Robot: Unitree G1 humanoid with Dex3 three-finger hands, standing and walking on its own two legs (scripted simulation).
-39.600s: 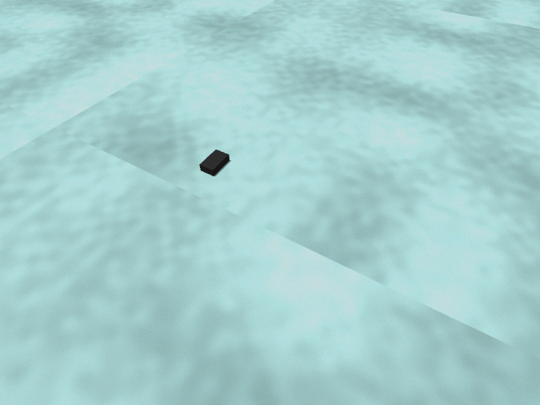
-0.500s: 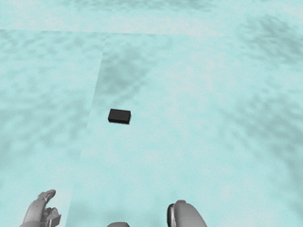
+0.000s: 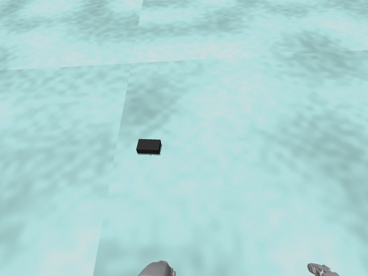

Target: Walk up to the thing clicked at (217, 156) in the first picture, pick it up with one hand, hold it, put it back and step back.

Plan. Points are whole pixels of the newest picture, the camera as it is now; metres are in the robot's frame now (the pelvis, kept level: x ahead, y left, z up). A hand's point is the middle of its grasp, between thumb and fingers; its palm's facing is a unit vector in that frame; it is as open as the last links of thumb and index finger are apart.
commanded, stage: step back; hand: left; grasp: from above
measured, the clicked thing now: (149, 146) +0.99 +0.33 -0.74
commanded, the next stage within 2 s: stand in 1.04 s
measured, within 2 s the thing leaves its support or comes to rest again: neither
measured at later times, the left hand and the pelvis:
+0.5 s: hand out of the picture +0.06 +0.27 -0.14, palm faces +0.04 -0.94 -0.35, open 7.4 cm; pelvis -0.01 +0.00 +0.00, yaw +3 degrees
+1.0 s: hand out of the picture +0.11 +0.26 -0.15, palm faces +0.12 -0.93 -0.34, open 7.4 cm; pelvis +0.03 -0.01 +0.00, yaw +6 degrees
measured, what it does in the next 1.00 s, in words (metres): steps on the spot: left foot, then right foot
